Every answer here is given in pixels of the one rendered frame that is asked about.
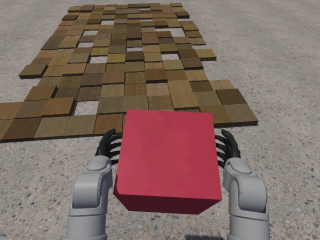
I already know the carton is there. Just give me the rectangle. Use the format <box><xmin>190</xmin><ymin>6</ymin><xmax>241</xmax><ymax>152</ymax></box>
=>
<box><xmin>113</xmin><ymin>109</ymin><xmax>223</xmax><ymax>215</ymax></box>

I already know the robot left hand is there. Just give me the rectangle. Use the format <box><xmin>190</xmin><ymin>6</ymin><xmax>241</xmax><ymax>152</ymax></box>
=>
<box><xmin>95</xmin><ymin>128</ymin><xmax>123</xmax><ymax>165</ymax></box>

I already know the left robot forearm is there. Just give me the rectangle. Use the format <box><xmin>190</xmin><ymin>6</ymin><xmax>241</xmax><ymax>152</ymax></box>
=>
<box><xmin>61</xmin><ymin>155</ymin><xmax>113</xmax><ymax>240</ymax></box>

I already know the robot right hand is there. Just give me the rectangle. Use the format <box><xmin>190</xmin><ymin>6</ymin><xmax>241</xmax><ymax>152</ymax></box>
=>
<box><xmin>215</xmin><ymin>129</ymin><xmax>241</xmax><ymax>169</ymax></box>

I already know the right robot forearm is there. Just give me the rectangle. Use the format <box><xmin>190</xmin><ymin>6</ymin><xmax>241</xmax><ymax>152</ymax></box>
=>
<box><xmin>222</xmin><ymin>157</ymin><xmax>271</xmax><ymax>240</ymax></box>

